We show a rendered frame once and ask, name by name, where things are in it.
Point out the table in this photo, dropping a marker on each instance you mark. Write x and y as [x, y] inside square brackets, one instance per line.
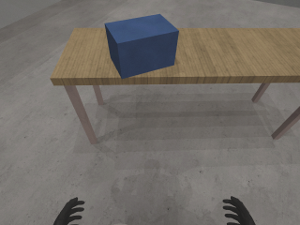
[203, 56]

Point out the carton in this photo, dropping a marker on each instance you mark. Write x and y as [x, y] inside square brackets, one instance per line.
[141, 45]

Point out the robot left hand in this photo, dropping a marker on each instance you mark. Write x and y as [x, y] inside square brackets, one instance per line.
[64, 216]

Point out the robot right hand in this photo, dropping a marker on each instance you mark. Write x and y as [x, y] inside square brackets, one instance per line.
[243, 216]

